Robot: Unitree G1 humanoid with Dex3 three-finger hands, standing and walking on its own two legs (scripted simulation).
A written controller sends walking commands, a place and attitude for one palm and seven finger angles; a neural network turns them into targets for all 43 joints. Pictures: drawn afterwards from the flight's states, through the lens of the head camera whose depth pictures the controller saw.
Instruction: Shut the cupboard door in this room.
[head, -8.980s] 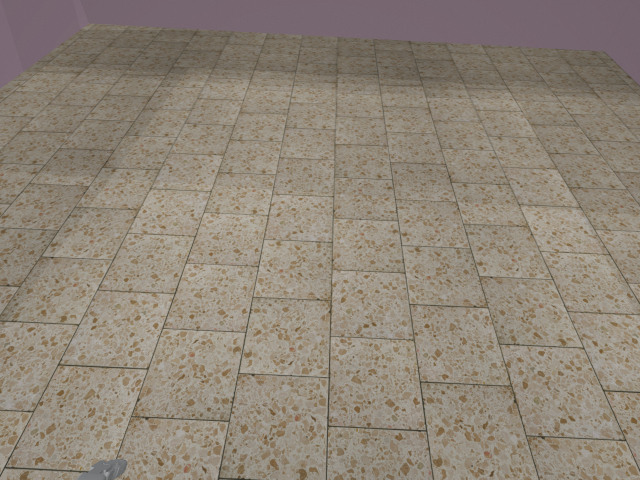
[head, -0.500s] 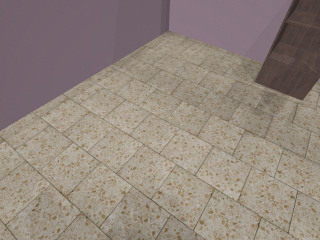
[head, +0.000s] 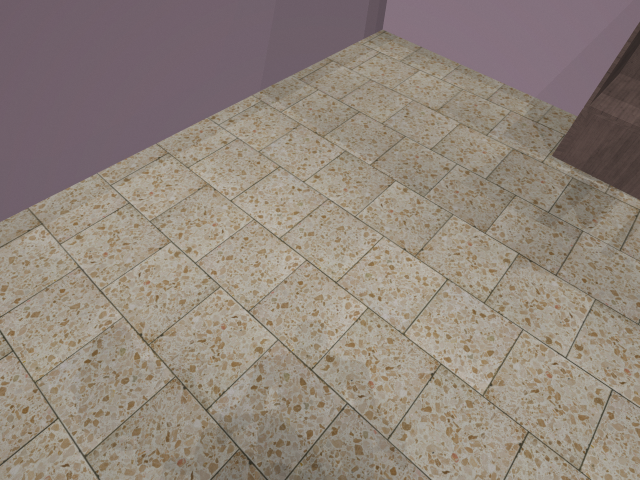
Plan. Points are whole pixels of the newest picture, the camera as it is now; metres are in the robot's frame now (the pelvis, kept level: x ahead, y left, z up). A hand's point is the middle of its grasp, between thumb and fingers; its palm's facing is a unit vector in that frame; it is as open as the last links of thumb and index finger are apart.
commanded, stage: stand and wait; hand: left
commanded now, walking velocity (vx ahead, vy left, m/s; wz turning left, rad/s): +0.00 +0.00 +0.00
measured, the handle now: out of the picture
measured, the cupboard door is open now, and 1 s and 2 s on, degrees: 84 84 84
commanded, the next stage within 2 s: turn or walk to find it in 0.24 s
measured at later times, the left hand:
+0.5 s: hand out of the picture -0.03 +0.13 -0.16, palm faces +0.19 -0.95 -0.25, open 7.3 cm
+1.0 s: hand out of the picture -0.05 +0.22 -0.16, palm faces +0.35 -0.91 -0.22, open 7.4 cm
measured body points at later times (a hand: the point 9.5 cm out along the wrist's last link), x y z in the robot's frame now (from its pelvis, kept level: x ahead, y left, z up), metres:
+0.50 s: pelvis -0.01 -0.05 +0.01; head +0.02 -0.07 +0.46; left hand -0.04 +0.18 -0.14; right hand +0.08 -0.29 -0.15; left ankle -0.07 +0.09 -0.68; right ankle -0.03 -0.13 -0.73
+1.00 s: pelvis -0.06 +0.00 +0.01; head -0.04 +0.03 +0.46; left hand -0.07 +0.26 -0.14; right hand +0.09 -0.21 -0.12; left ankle -0.07 +0.07 -0.73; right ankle -0.03 -0.18 -0.66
